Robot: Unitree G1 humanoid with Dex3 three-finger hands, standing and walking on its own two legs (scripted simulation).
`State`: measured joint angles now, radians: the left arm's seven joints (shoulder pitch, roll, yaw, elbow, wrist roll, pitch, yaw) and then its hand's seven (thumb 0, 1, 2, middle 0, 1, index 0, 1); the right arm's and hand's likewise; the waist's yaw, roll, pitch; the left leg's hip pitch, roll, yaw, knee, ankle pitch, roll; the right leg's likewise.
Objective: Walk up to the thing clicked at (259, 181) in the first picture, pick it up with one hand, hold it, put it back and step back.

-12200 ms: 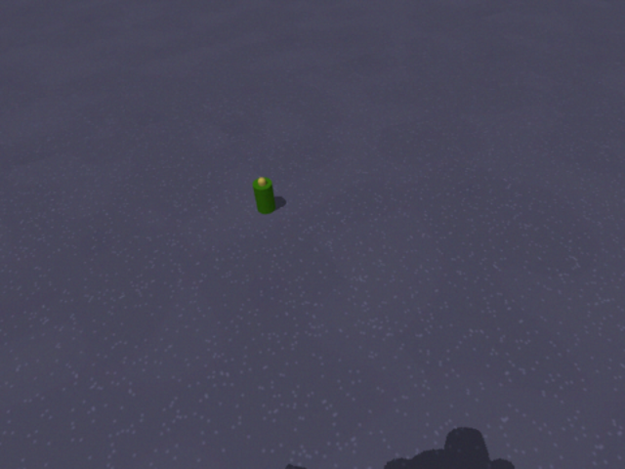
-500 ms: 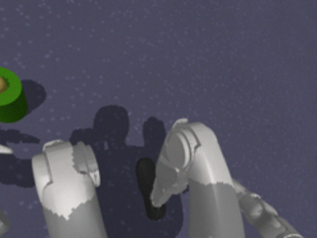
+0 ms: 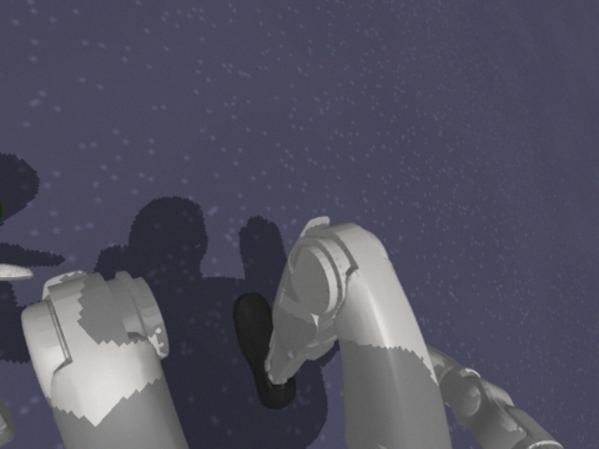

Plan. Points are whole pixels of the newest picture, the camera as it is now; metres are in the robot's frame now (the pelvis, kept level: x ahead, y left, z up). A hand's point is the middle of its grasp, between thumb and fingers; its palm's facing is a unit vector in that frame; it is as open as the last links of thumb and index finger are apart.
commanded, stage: close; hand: left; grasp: from the side
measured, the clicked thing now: out of the picture +0.46 +0.28 -0.19
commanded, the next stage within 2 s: settle in 0.74 s
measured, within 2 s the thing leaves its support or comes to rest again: leaves its support in 1.28 s
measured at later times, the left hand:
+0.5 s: hand out of the picture +0.44 +0.28 -0.18, palm faces +0.40 -0.91 -0.01, open 11.9 cm
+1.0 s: hand out of the picture +0.45 +0.29 -0.18, palm faces +0.41 -0.91 -0.02, open 11.4 cm
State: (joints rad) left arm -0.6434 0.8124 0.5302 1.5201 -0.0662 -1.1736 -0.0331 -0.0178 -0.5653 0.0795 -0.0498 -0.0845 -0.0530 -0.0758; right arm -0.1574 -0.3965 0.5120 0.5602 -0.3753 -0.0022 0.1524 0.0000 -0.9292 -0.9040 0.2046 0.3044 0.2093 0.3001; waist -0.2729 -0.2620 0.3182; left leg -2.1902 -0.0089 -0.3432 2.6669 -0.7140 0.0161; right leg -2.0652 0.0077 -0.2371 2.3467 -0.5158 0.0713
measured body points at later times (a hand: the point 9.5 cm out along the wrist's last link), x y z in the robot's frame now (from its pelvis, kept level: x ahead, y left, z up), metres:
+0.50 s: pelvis +0.00 +0.00 +0.00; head +0.24 +0.19 +0.33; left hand +0.41 +0.33 -0.18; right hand +0.16 -0.25 -0.03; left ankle +0.09 +0.11 -0.25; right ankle +0.17 -0.13 -0.25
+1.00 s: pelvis +0.00 +0.00 +0.01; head +0.25 +0.19 +0.33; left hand +0.42 +0.34 -0.18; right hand +0.16 -0.25 -0.03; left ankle +0.09 +0.11 -0.25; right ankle +0.17 -0.13 -0.25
